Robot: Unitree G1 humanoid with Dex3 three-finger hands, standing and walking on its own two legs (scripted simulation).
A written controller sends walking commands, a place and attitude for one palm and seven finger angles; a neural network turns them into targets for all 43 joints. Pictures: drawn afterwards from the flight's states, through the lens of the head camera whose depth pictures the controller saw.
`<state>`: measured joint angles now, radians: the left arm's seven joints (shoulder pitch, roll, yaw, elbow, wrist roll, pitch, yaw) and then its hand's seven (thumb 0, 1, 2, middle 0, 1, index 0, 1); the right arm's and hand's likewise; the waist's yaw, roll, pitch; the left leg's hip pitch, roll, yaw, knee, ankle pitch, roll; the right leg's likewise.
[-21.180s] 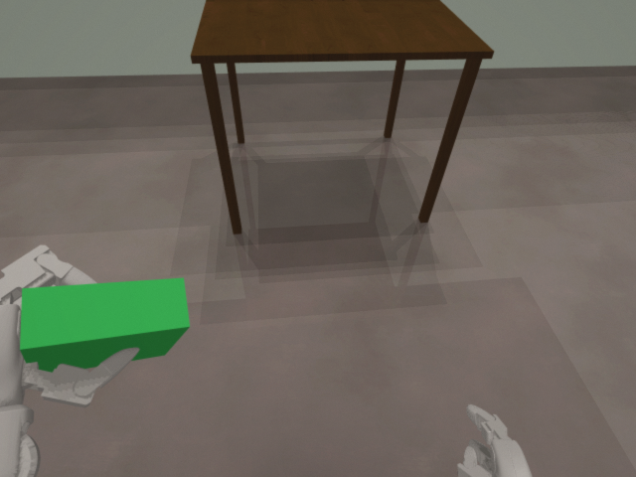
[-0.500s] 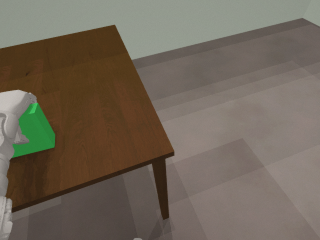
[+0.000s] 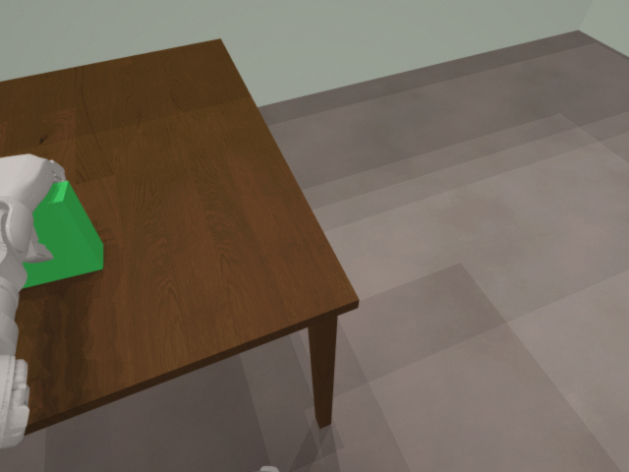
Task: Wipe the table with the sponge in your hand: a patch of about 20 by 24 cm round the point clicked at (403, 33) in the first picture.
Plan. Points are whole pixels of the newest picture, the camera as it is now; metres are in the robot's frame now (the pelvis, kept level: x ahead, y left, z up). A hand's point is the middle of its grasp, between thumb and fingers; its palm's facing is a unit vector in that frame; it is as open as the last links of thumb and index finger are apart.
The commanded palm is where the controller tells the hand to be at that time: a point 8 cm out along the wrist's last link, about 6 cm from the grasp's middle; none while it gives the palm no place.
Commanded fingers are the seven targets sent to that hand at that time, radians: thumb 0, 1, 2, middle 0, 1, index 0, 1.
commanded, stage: slide across to the middle lane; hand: left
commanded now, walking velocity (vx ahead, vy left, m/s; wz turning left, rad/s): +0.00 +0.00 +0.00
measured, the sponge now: (43, 248) +0.38 +0.38 +0.07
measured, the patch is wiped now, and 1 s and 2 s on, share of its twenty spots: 0.50 0.70 0.85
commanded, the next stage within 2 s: wipe back along the middle lane in 0.72 s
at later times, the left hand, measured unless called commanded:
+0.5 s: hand (69, 196) +0.43 +0.34 +0.12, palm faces -0.04 +0.04 -1.00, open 9.2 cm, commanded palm +0.42 +0.31 +0.15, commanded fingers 0.00 0.10 1.30 -1.20 -1.60 -1.20 -1.60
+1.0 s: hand (101, 189) +0.45 +0.31 +0.11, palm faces -0.05 +0.02 -1.00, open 9.2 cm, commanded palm +0.42 +0.28 +0.15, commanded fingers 0.00 0.10 1.30 -1.20 -1.60 -1.20 -1.60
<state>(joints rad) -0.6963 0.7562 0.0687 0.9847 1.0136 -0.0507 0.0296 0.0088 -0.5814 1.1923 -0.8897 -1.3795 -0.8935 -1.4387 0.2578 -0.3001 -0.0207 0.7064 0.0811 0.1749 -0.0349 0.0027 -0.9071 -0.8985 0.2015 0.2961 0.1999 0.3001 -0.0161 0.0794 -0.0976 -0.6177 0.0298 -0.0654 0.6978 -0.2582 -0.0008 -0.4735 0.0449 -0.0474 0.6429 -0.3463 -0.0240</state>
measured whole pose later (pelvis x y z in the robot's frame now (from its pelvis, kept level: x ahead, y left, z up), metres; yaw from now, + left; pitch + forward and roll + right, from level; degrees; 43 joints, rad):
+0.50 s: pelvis +0.01 +0.03 +0.01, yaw +1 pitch +8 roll -2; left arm -0.79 0.58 -0.15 0.92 0.97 0.14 0.11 0.00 -0.52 1.17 -0.84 -1.43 -0.84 -1.49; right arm 0.23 -0.26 -0.02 0.75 0.08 0.15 -0.02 0.00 -0.91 -0.90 0.20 0.30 0.20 0.30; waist 0.00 0.06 -0.08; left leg -0.54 -0.02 -0.04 0.62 -0.23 0.03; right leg -0.39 -0.01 -0.03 0.56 -0.32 0.00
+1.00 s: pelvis +0.04 +0.01 +0.01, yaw +0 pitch +7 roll -1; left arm -0.67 0.53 -0.13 0.81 0.96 0.26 0.09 0.00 -0.47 1.13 -0.80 -1.45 -0.81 -1.50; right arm 0.22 -0.28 -0.02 0.73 0.08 0.21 0.00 0.00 -0.91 -0.90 0.20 0.30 0.20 0.30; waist 0.00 0.08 -0.09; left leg -0.44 0.00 -0.04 0.57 -0.26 0.01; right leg -0.29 0.01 -0.03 0.50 -0.34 0.00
